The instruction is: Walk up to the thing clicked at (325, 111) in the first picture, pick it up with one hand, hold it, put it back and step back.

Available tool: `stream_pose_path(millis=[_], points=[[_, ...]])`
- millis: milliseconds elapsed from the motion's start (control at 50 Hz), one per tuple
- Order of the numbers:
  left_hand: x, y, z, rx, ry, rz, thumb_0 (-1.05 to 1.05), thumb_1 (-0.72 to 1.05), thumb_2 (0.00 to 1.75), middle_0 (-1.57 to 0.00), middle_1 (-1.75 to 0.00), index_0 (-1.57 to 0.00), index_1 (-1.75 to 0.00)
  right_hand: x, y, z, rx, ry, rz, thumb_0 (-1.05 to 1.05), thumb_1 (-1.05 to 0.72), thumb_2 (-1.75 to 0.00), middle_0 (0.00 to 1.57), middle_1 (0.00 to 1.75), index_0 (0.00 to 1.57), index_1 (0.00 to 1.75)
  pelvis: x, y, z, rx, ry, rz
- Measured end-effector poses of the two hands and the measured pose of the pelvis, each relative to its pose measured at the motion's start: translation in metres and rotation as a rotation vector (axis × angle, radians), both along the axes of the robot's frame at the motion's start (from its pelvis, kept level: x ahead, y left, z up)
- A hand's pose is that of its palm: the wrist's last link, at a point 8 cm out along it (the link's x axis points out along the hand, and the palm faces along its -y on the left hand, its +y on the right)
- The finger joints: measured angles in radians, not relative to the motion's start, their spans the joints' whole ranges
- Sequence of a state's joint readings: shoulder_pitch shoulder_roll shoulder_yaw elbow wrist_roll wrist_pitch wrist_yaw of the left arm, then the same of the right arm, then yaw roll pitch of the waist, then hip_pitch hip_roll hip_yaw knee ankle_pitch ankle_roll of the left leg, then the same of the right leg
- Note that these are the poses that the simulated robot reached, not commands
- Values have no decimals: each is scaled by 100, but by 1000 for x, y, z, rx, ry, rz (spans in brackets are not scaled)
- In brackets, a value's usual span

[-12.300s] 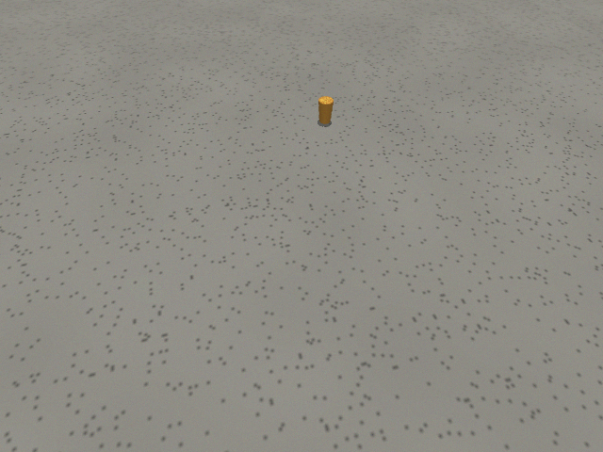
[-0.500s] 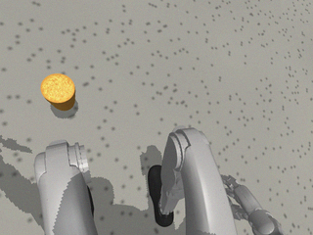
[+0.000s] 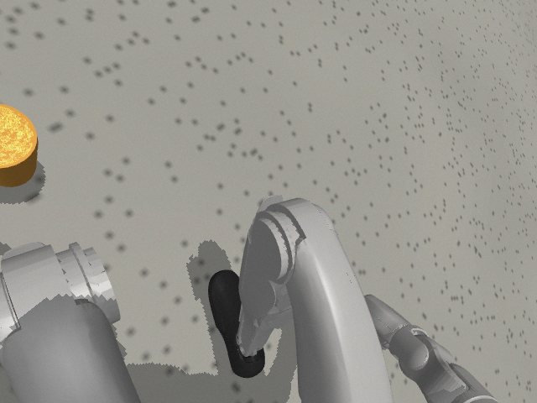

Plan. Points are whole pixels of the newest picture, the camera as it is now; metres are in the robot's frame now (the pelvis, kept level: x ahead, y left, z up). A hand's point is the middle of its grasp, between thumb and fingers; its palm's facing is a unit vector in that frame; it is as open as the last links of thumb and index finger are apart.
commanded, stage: close in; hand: left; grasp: from the side
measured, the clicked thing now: (3, 153) +0.47 +0.24 -0.22
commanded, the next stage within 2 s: rest palm in 0.40 s
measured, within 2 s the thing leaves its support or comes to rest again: leaves its support in 1.60 s
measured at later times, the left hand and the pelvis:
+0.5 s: hand out of the picture +0.44 +0.26 -0.17, palm faces +0.14 -0.99 +0.00, open 17.1 cm; pelvis +0.00 +0.01 +0.00, yaw -2 degrees
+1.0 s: hand out of the picture +0.44 +0.26 -0.18, palm faces +0.17 -0.99 -0.03, open 11.1 cm; pelvis -0.01 +0.01 +0.01, yaw -3 degrees
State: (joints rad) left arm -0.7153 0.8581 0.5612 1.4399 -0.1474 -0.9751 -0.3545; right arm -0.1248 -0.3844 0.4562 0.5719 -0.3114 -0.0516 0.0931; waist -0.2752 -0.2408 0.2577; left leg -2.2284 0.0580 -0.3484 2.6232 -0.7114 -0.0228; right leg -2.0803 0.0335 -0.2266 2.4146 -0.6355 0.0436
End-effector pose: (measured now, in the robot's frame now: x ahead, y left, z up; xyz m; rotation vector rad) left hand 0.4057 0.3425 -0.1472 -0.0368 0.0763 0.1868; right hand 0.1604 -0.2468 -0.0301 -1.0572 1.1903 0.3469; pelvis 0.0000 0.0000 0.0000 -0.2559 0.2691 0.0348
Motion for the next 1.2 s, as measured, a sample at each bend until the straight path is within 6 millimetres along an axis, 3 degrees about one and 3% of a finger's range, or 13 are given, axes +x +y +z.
stream_pose_path(millis=[260, 600, 1020, 1200], points=[[1, -21, -13, 34, -7, -35, -1, -51, 2, -5, -4, -5, -4, -8, 2, 5, -52, 51, 45, 0, -92, -90, 21, 30, 20, 30, -4, 1, -3, -27, -29, -9], [7, -31, -24, 45, -19, -54, -1, -37, 9, -6, -5, -5, -5, 0, 12, 15, -96, 75, 93, 0, -90, -90, 21, 30, 20, 30, -3, 6, 2, -65, -36, -16], [9, -33, -27, 65, -15, -17, -1, 11, 49, -49, -47, -49, -47, -6, 17, 18, -117, 112, 97, 0, -88, -89, 21, 30, 20, 30, -5, 8, 6, -82, -38, -25], [13, -31, -25, 72, -26, 8, 0, 2, 58, -58, -63, -58, -63, -8, 16, 22, -133, 123, 91, 0, -88, -89, 21, 30, 20, 30, -6, 9, 8, -88, -33, -27]])
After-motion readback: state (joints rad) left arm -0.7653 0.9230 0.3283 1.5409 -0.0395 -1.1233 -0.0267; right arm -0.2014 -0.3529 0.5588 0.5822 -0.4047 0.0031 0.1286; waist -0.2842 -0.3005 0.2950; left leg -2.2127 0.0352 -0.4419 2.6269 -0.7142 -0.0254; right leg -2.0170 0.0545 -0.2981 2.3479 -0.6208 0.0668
